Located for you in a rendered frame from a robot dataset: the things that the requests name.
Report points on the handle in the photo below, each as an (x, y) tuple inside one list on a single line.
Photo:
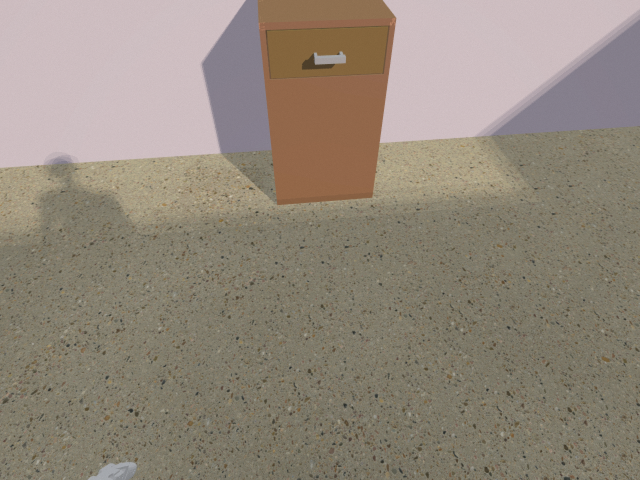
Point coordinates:
[(329, 59)]

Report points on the cabinet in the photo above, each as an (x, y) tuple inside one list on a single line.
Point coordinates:
[(325, 130)]

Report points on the drawer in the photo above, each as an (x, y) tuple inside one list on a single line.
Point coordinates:
[(291, 51)]

